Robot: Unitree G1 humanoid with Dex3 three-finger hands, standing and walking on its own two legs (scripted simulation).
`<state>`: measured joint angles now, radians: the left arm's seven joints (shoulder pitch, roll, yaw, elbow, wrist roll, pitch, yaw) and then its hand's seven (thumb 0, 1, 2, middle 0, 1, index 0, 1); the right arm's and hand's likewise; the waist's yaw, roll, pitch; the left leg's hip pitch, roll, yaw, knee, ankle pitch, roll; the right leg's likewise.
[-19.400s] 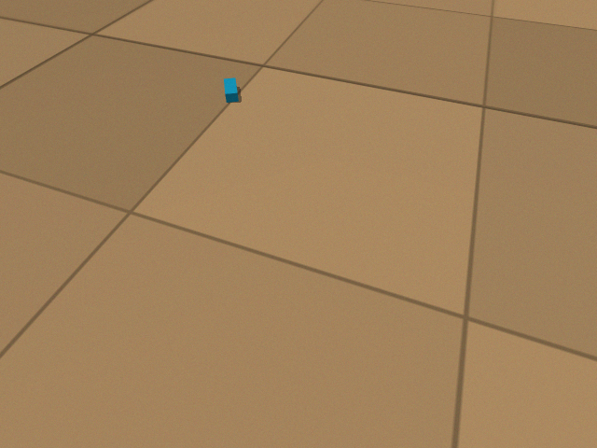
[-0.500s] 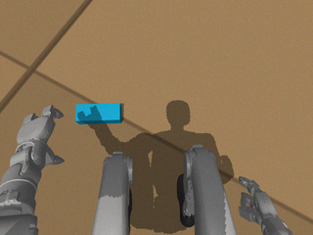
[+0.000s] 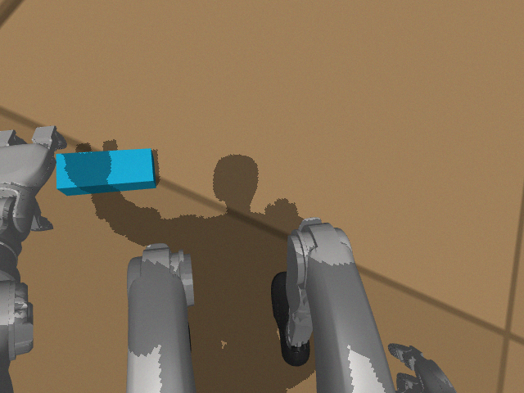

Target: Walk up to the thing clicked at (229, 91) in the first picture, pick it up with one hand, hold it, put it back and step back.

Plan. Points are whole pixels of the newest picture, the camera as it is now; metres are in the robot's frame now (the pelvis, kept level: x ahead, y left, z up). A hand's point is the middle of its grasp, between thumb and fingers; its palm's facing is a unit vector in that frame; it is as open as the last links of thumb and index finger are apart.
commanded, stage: rise first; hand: left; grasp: from above
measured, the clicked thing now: (109, 172) +0.53 +0.24 -0.34
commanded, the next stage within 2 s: none
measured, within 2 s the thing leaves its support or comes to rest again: neither
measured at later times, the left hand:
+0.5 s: hand (52, 180) +0.46 +0.30 -0.20, palm faces -0.47 -0.04 -0.88, open 14.1 cm
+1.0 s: hand (58, 176) +0.48 +0.29 -0.22, palm faces -0.47 -0.05 -0.88, open 14.1 cm
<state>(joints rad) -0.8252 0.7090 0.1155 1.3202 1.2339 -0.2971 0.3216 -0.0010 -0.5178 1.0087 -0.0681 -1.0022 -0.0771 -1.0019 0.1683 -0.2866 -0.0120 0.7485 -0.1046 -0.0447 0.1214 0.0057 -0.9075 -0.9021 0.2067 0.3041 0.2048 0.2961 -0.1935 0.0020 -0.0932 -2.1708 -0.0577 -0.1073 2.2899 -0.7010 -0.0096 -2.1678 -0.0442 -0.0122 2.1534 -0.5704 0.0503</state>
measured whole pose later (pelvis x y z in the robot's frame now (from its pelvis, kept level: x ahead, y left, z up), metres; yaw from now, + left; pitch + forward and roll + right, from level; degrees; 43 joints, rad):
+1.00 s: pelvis +0.01 +0.00 -0.03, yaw -2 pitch +35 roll -9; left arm -0.97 0.83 0.14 1.50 1.34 -0.31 0.42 0.00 -0.53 1.00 -0.08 -1.00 -0.09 -1.00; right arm 0.16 -0.30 0.07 0.73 -0.17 -0.04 0.16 0.00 -0.91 -0.90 0.21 0.30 0.20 0.30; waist -0.27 -0.01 -0.03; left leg -2.28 -0.06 -0.13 2.41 -0.75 -0.01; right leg -2.27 -0.04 -0.03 2.25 -0.60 0.07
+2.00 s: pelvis +0.01 +0.00 -0.04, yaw -3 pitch +34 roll -10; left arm -0.98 0.82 0.11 1.51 1.33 -0.28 0.43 0.00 -0.47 0.97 -0.17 -0.92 -0.15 -0.95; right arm 0.18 -0.30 0.08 0.72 -0.15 -0.08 0.18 0.00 -0.91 -0.90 0.21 0.30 0.20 0.30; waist -0.29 -0.01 -0.02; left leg -2.29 -0.06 -0.14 2.42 -0.73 0.00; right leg -2.28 -0.03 -0.03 2.25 -0.58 0.07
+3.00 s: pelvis +0.01 +0.00 -0.04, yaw -3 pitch +35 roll -10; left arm -1.16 0.80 0.05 1.65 1.38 -0.22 0.49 0.00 -0.44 0.95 -0.14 -0.97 -0.15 -0.96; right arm 0.18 -0.31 0.12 0.70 -0.17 -0.11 0.18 0.00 -0.90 -0.89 0.21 0.30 0.20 0.30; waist -0.37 -0.01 -0.02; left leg -2.32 -0.06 -0.14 2.43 -0.72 0.00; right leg -2.31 -0.03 -0.04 2.26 -0.56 0.06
